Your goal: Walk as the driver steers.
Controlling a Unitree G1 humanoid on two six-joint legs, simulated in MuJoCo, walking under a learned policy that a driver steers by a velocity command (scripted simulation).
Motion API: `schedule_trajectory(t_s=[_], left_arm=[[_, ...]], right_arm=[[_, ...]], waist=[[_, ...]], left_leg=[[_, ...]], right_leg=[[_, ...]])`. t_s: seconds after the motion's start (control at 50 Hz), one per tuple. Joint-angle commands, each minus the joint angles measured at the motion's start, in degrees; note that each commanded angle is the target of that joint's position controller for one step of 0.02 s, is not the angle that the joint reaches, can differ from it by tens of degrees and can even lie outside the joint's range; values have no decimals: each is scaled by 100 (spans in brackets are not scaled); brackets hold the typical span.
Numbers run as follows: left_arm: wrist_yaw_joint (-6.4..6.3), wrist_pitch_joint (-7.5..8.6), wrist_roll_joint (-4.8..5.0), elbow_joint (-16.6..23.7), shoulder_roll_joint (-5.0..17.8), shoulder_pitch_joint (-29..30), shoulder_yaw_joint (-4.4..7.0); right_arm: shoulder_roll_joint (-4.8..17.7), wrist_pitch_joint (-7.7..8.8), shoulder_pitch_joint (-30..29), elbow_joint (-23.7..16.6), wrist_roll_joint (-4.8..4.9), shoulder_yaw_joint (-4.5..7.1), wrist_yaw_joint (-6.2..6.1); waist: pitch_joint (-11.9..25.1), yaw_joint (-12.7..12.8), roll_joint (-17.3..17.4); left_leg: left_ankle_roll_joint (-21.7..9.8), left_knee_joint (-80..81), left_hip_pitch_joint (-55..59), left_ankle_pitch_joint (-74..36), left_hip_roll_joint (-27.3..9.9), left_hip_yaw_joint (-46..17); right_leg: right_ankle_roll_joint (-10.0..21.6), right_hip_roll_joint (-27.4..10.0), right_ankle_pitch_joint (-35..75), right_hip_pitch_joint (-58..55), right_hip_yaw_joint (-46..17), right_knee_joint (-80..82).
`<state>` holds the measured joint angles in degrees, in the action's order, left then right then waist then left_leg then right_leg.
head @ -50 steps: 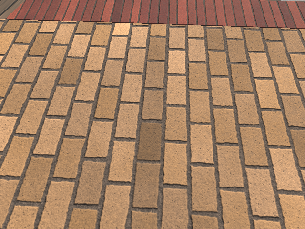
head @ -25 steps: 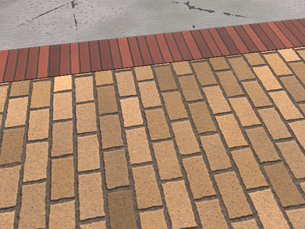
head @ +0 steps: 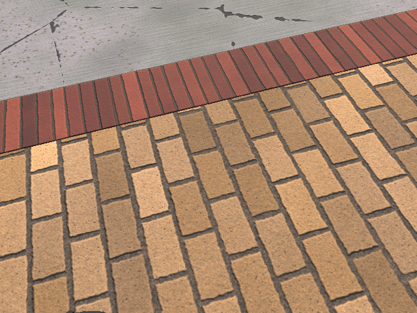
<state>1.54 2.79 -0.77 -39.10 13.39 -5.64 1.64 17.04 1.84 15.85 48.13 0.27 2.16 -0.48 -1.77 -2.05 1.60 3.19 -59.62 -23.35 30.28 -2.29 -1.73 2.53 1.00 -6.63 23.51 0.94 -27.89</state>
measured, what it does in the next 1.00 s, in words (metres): steps on the spot, turning left: left foot, then left foot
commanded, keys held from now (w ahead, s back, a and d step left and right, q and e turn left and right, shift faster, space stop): no key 0.10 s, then q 0.84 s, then no key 0.06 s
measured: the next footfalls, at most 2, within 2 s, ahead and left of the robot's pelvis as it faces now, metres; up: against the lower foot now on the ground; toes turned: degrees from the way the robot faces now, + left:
left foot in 0.20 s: +0.10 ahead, +0.15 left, +0.00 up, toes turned +2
left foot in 0.76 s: +0.06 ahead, +0.17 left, +0.00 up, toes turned +24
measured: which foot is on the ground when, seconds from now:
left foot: up 0.00-0.18, down 0.20-0.44, up 0.46-0.74, down 0.76-1.00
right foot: down 0.00-0.76, up 0.78-1.00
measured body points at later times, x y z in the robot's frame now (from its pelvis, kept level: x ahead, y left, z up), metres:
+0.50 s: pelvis +0.05 +0.01 +0.00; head +0.08 +0.01 +0.44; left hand +0.13 +0.30 -0.11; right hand +0.23 -0.25 -0.11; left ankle +0.04 +0.13 -0.70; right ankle +0.08 -0.09 -0.73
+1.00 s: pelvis +0.04 +0.06 +0.01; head +0.07 +0.11 +0.46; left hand +0.06 +0.39 -0.11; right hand +0.30 -0.13 -0.07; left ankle +0.02 +0.15 -0.73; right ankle +0.12 -0.08 -0.66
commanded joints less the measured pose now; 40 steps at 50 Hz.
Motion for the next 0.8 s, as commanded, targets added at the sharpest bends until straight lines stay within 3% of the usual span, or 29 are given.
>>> schedule_trajectory(t_s=[0.02, 0.08, 0.12, 0.16, 0.2, 0.22, 0.24, 0.26, 0.28, 0.34, 0.38, 0.42, 0.44, 0.46, 0.48, 0.5, 0.52, 0.56, 0.6, 0.62, 0.66, 0.72, 0.74, 0.76, 0.78, 0.8], left_arm=[[-1, 42, -101, 169, 694, 143, 199], [-62, 45, -98, -9, 664, 162, 195], [-108, 1, -83, -143, 661, 92, 184], [-149, -53, -43, -213, 716, 167, 184], [-213, -104, 11, -333, 767, -22, 196], [-253, -123, 2, -384, 766, -187, 204], [-292, -136, -32, -380, 789, -505, 243], [-360, -162, -50, -379, 764, -372, 251], [-406, -190, -20, -344, 732, -248, 273], [-430, -271, -4, -269, 624, -270, 316], [-390, -247, -3, -250, 663, -359, 359], [-356, -259, -14, -286, 845, -526, 459], [-361, -285, -24, -348, 990, -774, 509], [-362, -291, -45, -347, 1134, -799, 530], [-386, -241, -81, -260, 1023, -806, 468], [-410, -192, -87, -158, 966, -605, 430], [-421, -164, -50, -86, 990, -249, 433], [-453, -177, -2, -116, 1077, -42, 459], [-478, -259, -8, -178, 1123, -96, 484], [-480, -289, 9, -201, 1172, -134, 503], [-452, -326, 69, -266, 1318, -254, 551], [-383, -338, 233, -335, 1343, -157, 566], [-340, -334, 222, -470, 1161, -413, 527], [-291, -333, 40, -452, 875, -490, 453], [-310, -308, -135, -22, 696, -50, 353], [-336, -291, -34, 34, 954, 364, 437]], right_arm=[[317, -179, 581, -133, -44, 111, -128], [180, -211, 387, -114, -84, 65, -174], [231, -242, 227, -104, -66, 76, -169], [289, -264, 79, -138, -64, 95, -141], [488, -274, -231, -333, -133, 138, -135], [661, -266, -358, -471, -144, 162, -147], [1036, -272, -562, -526, -71, 262, -169], [943, -271, -551, -528, -5, 302, -153], [834, -253, -513, -557, -30, 291, -141], [856, -180, -527, -678, -36, 340, -138], [776, -169, -609, -818, 11, 342, -157], [671, -221, -693, -970, 55, 325, -174], [517, -254, -770, -1062, 75, 291, -173], [428, -281, -690, -1145, 55, 277, -154], [641, -307, -723, -1162, 4, 371, -129], [724, -349, -661, -1116, 43, 440, -108], [615, -410, -560, -1061, 89, 432, -114], [406, -478, -681, -1090, 92, 361, -116], [243, -481, -807, -1219, 101, 289, -35], [192, -470, -917, -1310, 106, 258, 18], [295, -477, -932, -1419, 113, 288, 111], [431, -542, -521, -1357, 83, 392, 183], [608, -550, -282, -1283, 47, 479, 126], [1172, -530, -35, -1299, 30, 651, 26], [1690, -452, -21, -1507, -141, 702, -1], [1434, -293, 103, -1483, -235, 644, 68]], waist=[[867, -157, -858], [938, -91, -909], [952, -11, -874], [739, -39, -830], [407, 19, -683], [263, 117, -393], [132, 468, 386], [108, 342, 747], [112, 290, 932], [249, 263, 1220], [540, 279, 947], [720, 328, 115], [715, 405, -600], [739, 388, -1469], [762, 446, -1288], [724, 333, -735], [577, 166, -546], [372, 201, -729], [465, 293, -890], [544, 360, -968], [699, 393, -1082], [736, 132, -1030], [735, 87, -713], [695, 103, 538], [690, 45, 1767], [1133, -311, 940]], left_leg=[[124, 369, 150, -572, -279, -67], [93, 1386, 669, -1051, -221, -13], [28, 1876, 903, -1460, -208, -9], [-112, 2440, 1203, -1888, -113, 140], [-334, 2857, 1130, -2094, -131, 75], [-505, 3109, 998, -2655, -376, -257], [-719, 3168, 715, -2699, -535, -564], [-859, 3463, 301, -2081, -530, -776], [-949, 3743, 143, -1894, -646, -1111], [-1211, 3774, 502, -2515, -915, -1802], [-1133, 3409, 532, -2971, -755, -1771], [-757, 2758, -176, -2595, -273, -1220], [-451, 1989, -758, -1948, 122, -634], [-246, 1002, -1209, -423, 404, -77], [-114, -359, -1535, 634, 166, -197], [-80, -1003, -1584, 530, 50, -374], [-39, -985, -1557, 188, -84, -395], [63, -371, -1386, -411, -178, -125], [98, 429, -831, -656, -128, 201], [65, 874, -571, -719, -104, 308], [-29, 1497, -187, -836, -25, 484], [-376, 2859, 693, -1726, 189, 772], [-580, 3339, 1300, -2256, 295, 610], [-978, 3702, 2180, -4110, -574, -736], [-2195, 3818, 2456, -5372, -2000, -2879], [-2567, 3974, 2285, -4924, -2058, -2885]], right_leg=[[1087, -1302, 2219, -580, -1082, 1092], [1101, -1190, 1724, -420, -831, 1150], [1063, -1254, 735, -451, -888, 1222], [888, -1198, -570, -275, -853, 1206], [572, -1070, -1436, -256, -860, 1082], [350, -923, -1591, -311, -755, 800], [133, -459, -1644, -313, -334, 545], [-49, -153, -1351, -610, 168, 123], [-124, 13, -1066, -752, 370, -307], [-71, 86, -831, -458, 190, -741], [51, -42, -463, -771, 39, -547], [248, -515, -45, -1572, -246, -86], [554, -1147, 290, -1963, -798, 402], [1146, -2192, 1071, -2131, -1807, 889], [1616, -2772, 1825, -2162, -2197, 997], [1627, -2715, 1994, -2036, -1928, 963], [1393, -2422, 1779, -1883, -1398, 955], [1067, -1985, 1575, -1711, -602, 1023], [961, -1722, 1602, -1623, 21, 931], [940, -1725, 1691, -1654, 186, 876], [916, -1893, 1798, -1813, 231, 754], [528, -1932, 1179, -1600, 453, 238], [186, -1720, 557, -1201, 677, -264], [-328, -1174, -908, -20, 1164, -1675], [-750, -333, -3323, 1625, 828, -3165], [-703, -283, -3356, 1698, -192, -4089]])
